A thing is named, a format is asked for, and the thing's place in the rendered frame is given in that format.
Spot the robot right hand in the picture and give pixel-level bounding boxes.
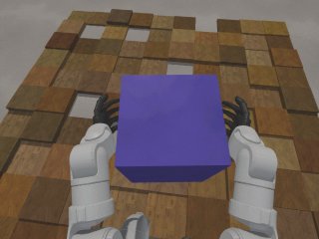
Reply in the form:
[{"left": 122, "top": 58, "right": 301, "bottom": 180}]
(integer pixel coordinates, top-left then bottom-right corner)
[{"left": 222, "top": 96, "right": 251, "bottom": 138}]

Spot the robot left thigh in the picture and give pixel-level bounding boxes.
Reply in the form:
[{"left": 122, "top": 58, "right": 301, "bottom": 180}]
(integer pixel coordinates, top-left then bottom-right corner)
[{"left": 119, "top": 214, "right": 151, "bottom": 239}]

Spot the robot left hand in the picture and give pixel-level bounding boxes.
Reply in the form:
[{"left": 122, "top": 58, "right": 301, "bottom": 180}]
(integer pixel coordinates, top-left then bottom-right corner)
[{"left": 93, "top": 94, "right": 120, "bottom": 133}]

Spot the robot right upper arm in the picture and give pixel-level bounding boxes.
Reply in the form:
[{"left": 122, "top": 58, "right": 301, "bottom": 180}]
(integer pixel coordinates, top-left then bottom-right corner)
[{"left": 219, "top": 227, "right": 271, "bottom": 239}]

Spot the left robot forearm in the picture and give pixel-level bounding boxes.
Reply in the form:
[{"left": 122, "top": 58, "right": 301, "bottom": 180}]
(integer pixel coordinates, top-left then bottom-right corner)
[{"left": 67, "top": 122, "right": 116, "bottom": 239}]

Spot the right robot forearm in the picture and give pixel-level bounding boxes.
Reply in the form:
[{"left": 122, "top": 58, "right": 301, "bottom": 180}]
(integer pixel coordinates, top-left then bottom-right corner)
[{"left": 228, "top": 125, "right": 278, "bottom": 239}]

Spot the carton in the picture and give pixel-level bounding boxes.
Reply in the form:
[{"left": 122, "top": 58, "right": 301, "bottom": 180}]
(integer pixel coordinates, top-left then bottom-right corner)
[{"left": 115, "top": 75, "right": 231, "bottom": 183}]

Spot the robot left upper arm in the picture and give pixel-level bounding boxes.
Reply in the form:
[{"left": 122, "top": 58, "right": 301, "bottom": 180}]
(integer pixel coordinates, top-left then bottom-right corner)
[{"left": 72, "top": 226, "right": 123, "bottom": 239}]

